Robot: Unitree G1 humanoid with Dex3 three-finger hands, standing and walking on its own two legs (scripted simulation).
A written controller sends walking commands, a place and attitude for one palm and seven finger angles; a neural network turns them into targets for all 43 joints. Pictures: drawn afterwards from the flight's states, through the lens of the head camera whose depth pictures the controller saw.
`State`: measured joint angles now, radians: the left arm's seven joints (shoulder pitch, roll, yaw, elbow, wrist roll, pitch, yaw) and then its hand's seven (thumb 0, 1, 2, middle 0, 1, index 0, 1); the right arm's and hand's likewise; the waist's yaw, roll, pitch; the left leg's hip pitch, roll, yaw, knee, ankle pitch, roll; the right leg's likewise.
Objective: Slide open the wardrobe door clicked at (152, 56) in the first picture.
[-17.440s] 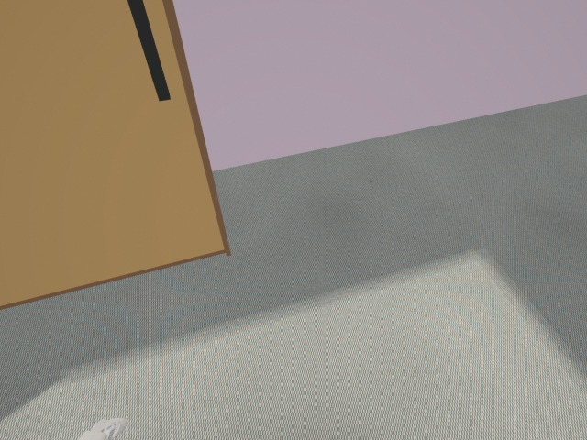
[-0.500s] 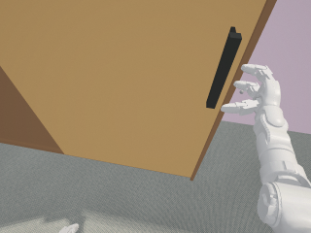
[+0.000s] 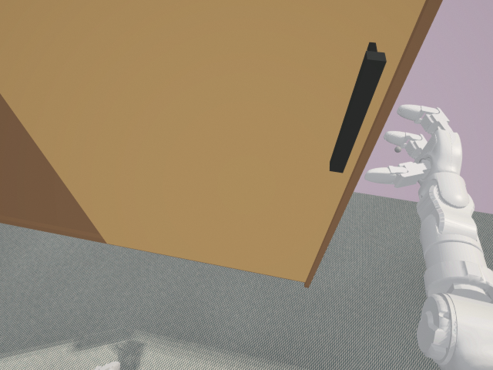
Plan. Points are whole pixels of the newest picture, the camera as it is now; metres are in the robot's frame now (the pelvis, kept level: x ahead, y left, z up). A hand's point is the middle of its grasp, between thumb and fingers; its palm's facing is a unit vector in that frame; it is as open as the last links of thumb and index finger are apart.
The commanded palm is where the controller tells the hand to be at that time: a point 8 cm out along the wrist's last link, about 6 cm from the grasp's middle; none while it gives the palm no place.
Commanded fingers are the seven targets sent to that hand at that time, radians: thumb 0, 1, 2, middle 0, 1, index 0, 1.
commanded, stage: move the hooked fingers beside the handle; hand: right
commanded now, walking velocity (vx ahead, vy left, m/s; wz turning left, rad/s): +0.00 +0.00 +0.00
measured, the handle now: (352, 113) +0.54 -0.12 +0.14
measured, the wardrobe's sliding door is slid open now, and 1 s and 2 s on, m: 0.00 0.00 0.00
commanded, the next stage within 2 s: feel for the door with the fingertips in 0.70 s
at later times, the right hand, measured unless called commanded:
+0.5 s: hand (399, 148) +0.45 -0.18 +0.15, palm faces +0.10 +0.99 +0.02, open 14.0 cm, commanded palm +0.41 -0.22 +0.15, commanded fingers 0.00 0.50 -0.30 0.30 1.20 0.30 1.20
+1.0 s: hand (386, 146) +0.44 -0.16 +0.16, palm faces +0.08 +1.00 +0.03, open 14.0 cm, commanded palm +0.42 -0.20 +0.15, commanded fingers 0.00 0.50 -0.30 0.30 1.20 0.30 1.20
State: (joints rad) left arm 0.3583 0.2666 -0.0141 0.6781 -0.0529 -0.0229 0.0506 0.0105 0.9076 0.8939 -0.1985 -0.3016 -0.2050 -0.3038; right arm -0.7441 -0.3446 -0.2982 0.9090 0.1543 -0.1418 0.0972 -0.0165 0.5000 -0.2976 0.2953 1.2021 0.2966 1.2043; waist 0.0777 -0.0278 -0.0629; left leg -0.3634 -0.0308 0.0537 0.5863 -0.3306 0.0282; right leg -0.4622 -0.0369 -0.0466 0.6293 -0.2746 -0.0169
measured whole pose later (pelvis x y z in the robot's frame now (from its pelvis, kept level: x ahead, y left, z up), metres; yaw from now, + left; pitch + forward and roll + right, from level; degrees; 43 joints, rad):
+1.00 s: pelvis -0.01 +0.00 +0.00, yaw +0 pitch +5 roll +1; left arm 0.33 0.26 -0.01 0.68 -0.05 -0.04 0.04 0.01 0.91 0.89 -0.20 -0.30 -0.21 -0.30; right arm -0.75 -0.29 -0.24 0.87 0.16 -0.13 0.05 -0.02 0.50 -0.30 0.29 1.20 0.30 1.20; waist 0.06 -0.03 -0.06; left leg -0.35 -0.03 0.06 0.58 -0.32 0.03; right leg -0.45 -0.03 -0.04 0.62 -0.26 -0.02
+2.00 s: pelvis +0.01 +0.00 +0.00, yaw +1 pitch +9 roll +1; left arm 0.40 0.26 0.00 0.71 -0.03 -0.03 0.02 0.01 0.91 0.89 -0.20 -0.30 -0.20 -0.30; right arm -0.89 -0.32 -0.30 1.04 0.10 -0.19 0.01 -0.02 0.50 -0.30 0.30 1.20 0.30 1.20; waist 0.11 -0.03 -0.07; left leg -0.42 -0.03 0.04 0.60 -0.34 0.03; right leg -0.51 -0.04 -0.06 0.64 -0.29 -0.02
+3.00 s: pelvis +0.00 +0.00 +0.00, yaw -1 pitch +7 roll +1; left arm 0.39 0.25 0.00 0.75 -0.03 -0.06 0.02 0.01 0.91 0.89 -0.20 -0.30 -0.20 -0.30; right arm -0.84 -0.23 -0.19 0.97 0.14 -0.17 -0.07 -0.02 0.50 -0.30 0.27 1.23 0.29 1.20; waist 0.08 -0.04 -0.06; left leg -0.38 -0.03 0.06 0.59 -0.33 0.03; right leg -0.48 -0.03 -0.03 0.63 -0.26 -0.01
